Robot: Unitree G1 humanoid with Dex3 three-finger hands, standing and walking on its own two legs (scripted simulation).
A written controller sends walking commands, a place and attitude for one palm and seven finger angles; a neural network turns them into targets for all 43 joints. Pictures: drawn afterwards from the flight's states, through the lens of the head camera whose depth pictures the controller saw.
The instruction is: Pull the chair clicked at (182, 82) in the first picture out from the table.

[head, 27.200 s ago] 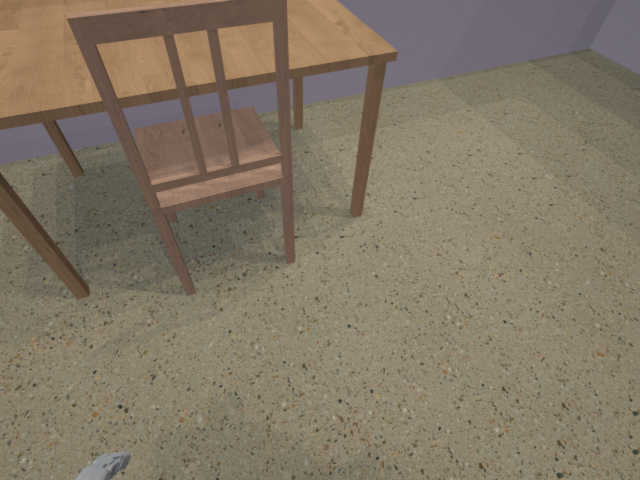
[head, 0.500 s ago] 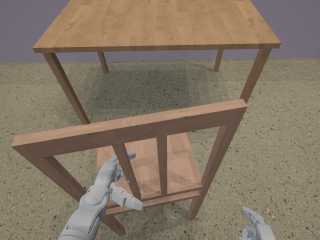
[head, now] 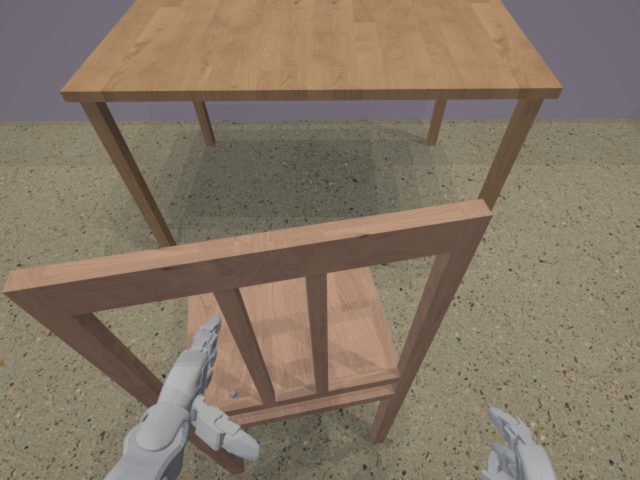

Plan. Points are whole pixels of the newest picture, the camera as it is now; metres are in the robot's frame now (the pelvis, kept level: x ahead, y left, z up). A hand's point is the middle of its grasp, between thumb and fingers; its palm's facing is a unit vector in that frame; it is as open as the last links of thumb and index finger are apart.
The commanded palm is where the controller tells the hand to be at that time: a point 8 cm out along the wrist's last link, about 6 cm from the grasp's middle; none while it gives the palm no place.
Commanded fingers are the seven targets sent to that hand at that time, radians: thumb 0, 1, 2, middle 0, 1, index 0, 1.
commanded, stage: draw the fingers out of the gap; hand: left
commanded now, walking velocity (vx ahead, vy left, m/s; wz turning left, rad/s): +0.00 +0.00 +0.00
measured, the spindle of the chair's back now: (252, 355) +0.29 +0.10 -0.03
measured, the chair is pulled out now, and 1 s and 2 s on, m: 0.54 0.54 0.54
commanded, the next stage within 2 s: draw the hand back to the body in 0.54 s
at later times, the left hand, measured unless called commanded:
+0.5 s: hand (215, 470) +0.15 +0.13 -0.03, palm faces -0.14 -0.98 -0.15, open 17.5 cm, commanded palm +0.14 +0.17 +0.00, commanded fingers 0.00 -0.55 0.20 0.00 0.00 0.00 0.00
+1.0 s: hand (183, 462) +0.15 +0.14 +0.05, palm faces +0.00 -1.00 -0.07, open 17.5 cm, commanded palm +0.11 +0.20 +0.06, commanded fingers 0.00 -0.55 0.20 0.00 0.00 0.00 0.00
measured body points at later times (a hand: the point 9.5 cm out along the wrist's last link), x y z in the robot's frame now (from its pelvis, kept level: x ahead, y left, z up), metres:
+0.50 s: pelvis -0.02 +0.01 -0.01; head +0.00 -0.01 +0.44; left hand +0.16 +0.18 -0.01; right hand +0.17 -0.22 -0.08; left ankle -0.02 +0.14 -0.71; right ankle -0.01 -0.13 -0.71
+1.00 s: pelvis -0.04 +0.01 -0.04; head +0.00 -0.01 +0.41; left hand +0.14 +0.19 +0.06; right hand +0.16 -0.21 -0.11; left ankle -0.03 +0.14 -0.71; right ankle -0.01 -0.13 -0.71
